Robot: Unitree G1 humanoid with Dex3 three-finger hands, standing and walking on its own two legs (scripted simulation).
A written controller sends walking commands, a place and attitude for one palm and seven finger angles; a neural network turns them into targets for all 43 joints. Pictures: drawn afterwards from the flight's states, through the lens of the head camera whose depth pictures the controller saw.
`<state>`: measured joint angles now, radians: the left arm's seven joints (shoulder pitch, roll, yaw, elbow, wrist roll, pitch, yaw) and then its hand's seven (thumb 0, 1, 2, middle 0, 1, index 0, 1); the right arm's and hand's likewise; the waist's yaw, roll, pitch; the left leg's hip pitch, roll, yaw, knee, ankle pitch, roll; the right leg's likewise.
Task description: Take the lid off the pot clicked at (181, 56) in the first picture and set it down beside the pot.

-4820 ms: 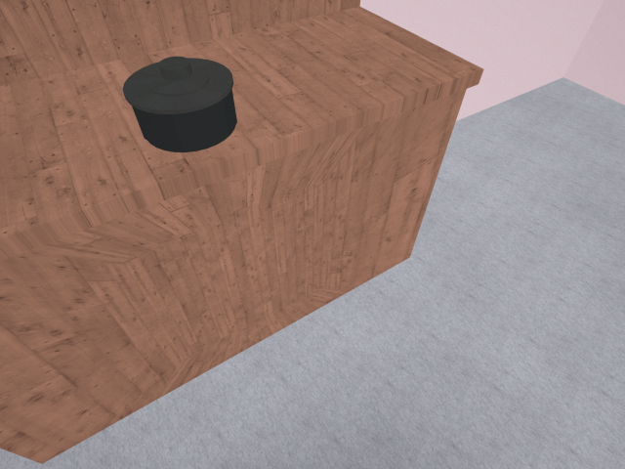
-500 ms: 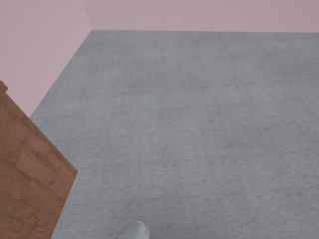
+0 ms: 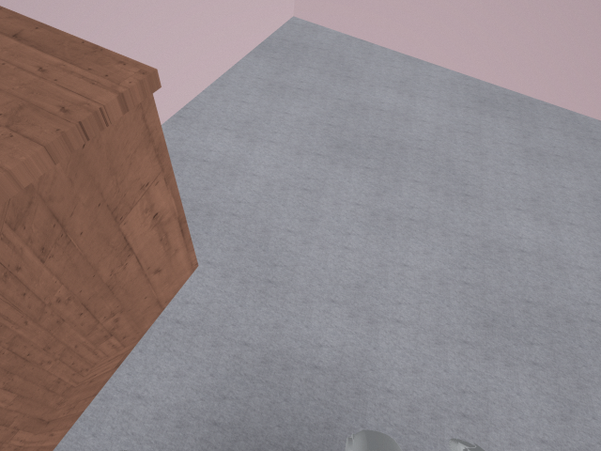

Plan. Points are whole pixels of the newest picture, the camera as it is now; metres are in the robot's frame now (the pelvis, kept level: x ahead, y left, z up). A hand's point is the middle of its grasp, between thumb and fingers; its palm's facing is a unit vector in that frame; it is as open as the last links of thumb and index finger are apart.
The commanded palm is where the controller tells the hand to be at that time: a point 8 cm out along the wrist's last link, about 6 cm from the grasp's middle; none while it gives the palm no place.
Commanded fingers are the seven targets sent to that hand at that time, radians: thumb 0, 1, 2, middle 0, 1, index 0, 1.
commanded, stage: turn to face it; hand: left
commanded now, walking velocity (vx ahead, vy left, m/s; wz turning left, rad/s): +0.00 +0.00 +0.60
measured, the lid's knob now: out of the picture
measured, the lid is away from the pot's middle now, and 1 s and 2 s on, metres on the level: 0.00 0.00 0.00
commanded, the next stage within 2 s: take the last steps up to it in 1.70 s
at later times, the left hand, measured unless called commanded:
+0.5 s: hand out of the picture +0.08 +0.17 -0.14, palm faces +0.26 -0.92 -0.30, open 7.4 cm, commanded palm none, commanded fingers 0.00 0.90 0.90 -0.20 -0.30 -0.20 -0.30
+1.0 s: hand out of the picture -0.09 +0.22 -0.18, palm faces +0.61 -0.75 -0.26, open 7.4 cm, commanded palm none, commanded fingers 0.00 0.90 0.90 -0.20 -0.30 -0.20 -0.30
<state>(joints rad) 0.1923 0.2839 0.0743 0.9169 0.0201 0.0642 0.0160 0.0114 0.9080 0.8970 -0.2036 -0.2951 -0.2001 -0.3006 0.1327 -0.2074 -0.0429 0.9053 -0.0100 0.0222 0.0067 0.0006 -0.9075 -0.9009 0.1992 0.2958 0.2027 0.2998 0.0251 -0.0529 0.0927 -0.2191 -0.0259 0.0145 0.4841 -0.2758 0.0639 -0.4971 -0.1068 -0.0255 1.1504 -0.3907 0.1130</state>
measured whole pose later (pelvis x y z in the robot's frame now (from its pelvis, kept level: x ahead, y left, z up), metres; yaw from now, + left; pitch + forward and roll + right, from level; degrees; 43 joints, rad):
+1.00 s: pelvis +0.00 +0.00 +0.00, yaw +36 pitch +0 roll -1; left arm 0.22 0.29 0.07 0.93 0.02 0.07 0.02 0.01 0.91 0.90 -0.20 -0.29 -0.20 -0.30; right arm 0.12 -0.23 -0.04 0.88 -0.01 0.03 0.01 0.00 -0.91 -0.90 0.20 0.30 0.20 0.30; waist 0.04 -0.05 0.09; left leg -0.24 -0.03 0.01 0.50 -0.25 0.06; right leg -0.48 -0.11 -0.02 1.17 -0.39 0.10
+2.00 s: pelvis +0.03 -0.01 +0.00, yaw +64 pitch -1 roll +0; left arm 0.33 0.25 0.06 1.03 0.03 0.06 0.00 0.01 0.91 0.90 -0.20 -0.30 -0.20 -0.30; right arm 0.14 -0.19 -0.01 0.94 -0.02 0.01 0.00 0.00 -0.91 -0.90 0.20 0.30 0.20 0.30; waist 0.06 -0.05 0.05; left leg -0.16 -0.04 0.03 0.49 -0.32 0.06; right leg -0.39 -0.08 -0.08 1.01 -0.47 0.02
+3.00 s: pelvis +0.12 +0.22 -0.01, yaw +66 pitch -1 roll +0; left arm 0.33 0.16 0.02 1.10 0.01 0.03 0.05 0.01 0.91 0.90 -0.21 -0.30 -0.20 -0.30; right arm 0.09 -0.12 -0.01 1.01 -0.01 -0.01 -0.03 0.00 -0.92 -0.90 0.20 0.30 0.20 0.30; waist 0.06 -0.07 0.09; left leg -0.30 0.03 0.10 0.52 -0.20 0.03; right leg -0.25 -0.03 -0.02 0.84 -0.56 0.02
